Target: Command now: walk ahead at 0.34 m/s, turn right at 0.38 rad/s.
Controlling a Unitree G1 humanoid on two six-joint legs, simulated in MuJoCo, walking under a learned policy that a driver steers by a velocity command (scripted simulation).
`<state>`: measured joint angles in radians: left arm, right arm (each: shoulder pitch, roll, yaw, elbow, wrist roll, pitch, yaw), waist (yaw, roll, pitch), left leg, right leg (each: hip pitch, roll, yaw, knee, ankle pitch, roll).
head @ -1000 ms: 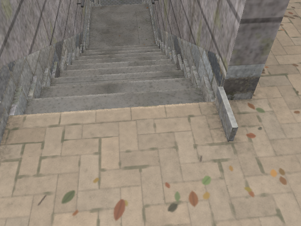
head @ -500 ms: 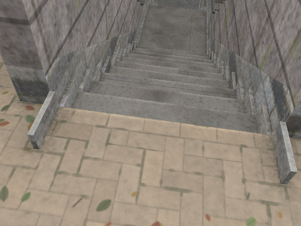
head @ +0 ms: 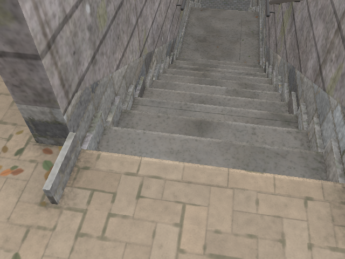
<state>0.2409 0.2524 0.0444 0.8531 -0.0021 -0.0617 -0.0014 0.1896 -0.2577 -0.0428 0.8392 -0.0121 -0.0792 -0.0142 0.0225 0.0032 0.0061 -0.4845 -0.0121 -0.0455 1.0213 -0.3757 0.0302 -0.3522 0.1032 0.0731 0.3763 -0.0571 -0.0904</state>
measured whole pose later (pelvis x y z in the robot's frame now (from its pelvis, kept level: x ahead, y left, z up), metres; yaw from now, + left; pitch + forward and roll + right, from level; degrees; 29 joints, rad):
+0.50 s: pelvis +0.15 +0.04 +0.01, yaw -18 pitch +2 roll +0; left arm 0.21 0.29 0.08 0.70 0.03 -0.05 -0.04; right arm 0.41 -0.24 -0.04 0.87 -0.05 -0.12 0.00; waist -0.09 -0.05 -0.05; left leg -0.07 0.03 0.11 0.27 -0.25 0.02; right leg -0.75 -0.05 0.09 1.01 0.00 -0.01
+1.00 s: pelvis +0.39 -0.11 +0.01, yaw -10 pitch +1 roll -2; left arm 0.46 0.20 0.03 0.90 0.09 -0.11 0.01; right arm 0.16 -0.24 -0.01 0.82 -0.06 -0.09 0.08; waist 0.02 0.03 -0.01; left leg -0.71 0.10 -0.02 1.04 -0.11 0.11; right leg -0.07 0.02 -0.20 0.27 -0.22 -0.04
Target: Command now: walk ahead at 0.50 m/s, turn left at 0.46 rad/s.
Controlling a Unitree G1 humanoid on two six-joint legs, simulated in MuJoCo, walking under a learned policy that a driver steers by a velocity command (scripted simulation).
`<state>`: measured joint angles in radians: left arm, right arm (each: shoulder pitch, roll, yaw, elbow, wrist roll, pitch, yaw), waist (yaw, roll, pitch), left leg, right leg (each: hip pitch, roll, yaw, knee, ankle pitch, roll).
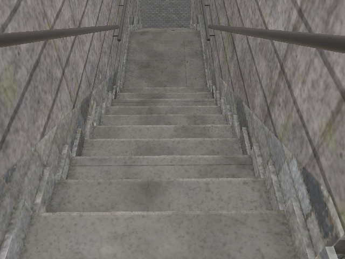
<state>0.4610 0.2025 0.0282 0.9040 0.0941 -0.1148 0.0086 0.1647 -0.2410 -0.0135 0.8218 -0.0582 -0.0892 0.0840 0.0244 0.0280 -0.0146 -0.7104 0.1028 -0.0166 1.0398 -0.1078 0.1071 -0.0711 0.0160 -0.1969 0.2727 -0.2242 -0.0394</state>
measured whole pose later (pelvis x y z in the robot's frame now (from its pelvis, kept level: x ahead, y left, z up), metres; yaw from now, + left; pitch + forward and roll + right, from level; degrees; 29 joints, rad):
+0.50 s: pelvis +0.27 +0.07 -0.01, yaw +16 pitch +2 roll +1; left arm 0.14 0.22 -0.01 0.79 0.05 -0.09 0.02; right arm 0.45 -0.20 -0.04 1.00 -0.04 -0.10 0.04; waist -0.07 -0.03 -0.02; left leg -0.26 -0.13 -0.07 0.40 -0.16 0.09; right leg -0.59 -0.11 0.05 0.93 -0.30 0.01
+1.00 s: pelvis +0.52 +0.06 -0.08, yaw +5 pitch +5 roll -2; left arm 0.54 0.11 -0.06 0.96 0.05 -0.15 0.03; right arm 0.14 -0.19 0.04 0.71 -0.10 -0.07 0.05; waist 0.10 0.04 -0.09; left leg -0.72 0.07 -0.05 0.80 0.27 -0.02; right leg -0.39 0.16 0.02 1.02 -0.71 -0.11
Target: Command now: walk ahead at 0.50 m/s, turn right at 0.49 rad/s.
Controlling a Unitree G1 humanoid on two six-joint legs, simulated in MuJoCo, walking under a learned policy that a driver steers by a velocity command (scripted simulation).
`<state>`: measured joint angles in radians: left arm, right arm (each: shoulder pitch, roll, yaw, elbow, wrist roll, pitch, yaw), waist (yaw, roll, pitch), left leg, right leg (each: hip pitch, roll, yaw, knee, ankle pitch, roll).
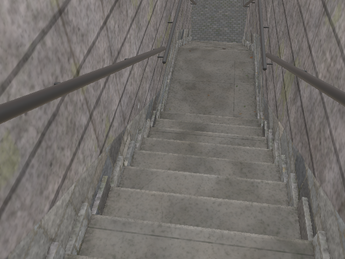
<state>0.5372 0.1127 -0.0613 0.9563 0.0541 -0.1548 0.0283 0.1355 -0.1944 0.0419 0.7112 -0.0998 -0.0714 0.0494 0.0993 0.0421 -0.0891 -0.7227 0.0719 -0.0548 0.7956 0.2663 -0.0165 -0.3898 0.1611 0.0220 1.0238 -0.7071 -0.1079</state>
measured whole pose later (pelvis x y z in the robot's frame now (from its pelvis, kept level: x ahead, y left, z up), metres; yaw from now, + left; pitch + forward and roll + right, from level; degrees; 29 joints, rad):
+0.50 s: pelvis +0.20 -0.03 -0.14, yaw -7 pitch +4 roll +0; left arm 0.43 0.20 0.01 0.96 0.04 -0.11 -0.03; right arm 0.16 -0.27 -0.03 0.82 -0.08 -0.08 0.05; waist 0.07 -0.02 -0.05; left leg -0.67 -0.01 -0.04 1.25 -0.46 0.00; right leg -0.56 0.03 0.02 0.94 -0.37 -0.05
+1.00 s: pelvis +0.32 +0.02 -0.17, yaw -8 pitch +1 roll -2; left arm 0.48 0.17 -0.03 1.00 0.06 -0.06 0.01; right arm 0.11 -0.21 -0.02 0.88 -0.08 -0.08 0.06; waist 0.14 0.01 0.02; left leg -0.33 0.06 0.02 0.31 0.39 -0.01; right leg -0.34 -0.01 0.08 1.04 -0.72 0.04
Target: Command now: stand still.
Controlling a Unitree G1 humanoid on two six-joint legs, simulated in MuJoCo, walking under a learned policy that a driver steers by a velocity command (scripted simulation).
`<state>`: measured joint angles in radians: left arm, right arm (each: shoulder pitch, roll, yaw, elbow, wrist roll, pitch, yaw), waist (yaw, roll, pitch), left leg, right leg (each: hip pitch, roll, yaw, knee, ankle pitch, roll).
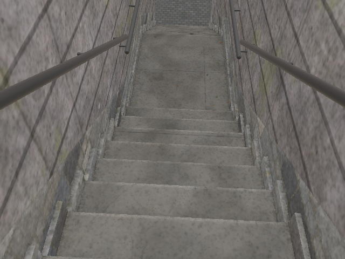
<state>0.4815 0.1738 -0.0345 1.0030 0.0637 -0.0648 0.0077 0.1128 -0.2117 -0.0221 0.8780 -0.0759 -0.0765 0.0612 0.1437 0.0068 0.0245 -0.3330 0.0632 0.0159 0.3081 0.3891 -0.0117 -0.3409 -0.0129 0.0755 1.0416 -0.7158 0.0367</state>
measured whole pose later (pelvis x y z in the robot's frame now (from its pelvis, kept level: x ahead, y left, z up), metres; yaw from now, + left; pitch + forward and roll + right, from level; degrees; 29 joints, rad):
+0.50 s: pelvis +0.08 +0.01 -0.10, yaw +2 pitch +0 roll +2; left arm 0.26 0.19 0.05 0.93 0.03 -0.06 -0.11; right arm 0.36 -0.17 -0.01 1.03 0.02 -0.07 0.06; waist 0.00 -0.01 0.01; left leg -0.26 0.00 0.09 0.59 -0.32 0.01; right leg -0.34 -0.11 -0.04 0.64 -0.32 0.04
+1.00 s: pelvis +0.11 +0.00 -0.09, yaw +2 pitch +0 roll +0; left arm 0.21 0.19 0.07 1.06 0.01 -0.05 -0.10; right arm 0.30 -0.19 -0.06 1.10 0.01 -0.04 0.05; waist 0.00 0.00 0.01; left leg -0.17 0.04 0.06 0.49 -0.32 -0.02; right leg -0.23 -0.07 -0.08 0.51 -0.28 0.02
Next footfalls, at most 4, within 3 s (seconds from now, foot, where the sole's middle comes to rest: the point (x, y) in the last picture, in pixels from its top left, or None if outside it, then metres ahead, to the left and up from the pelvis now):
0.06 left None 0.11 0.13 -0.86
0.22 right None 0.03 -0.13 -0.76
0.38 right None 0.15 -0.13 -0.86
2.48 left None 0.45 0.08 -1.03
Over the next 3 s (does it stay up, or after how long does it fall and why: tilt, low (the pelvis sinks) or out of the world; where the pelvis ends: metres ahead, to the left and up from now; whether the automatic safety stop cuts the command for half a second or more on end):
stays up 0.67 -0.05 -0.43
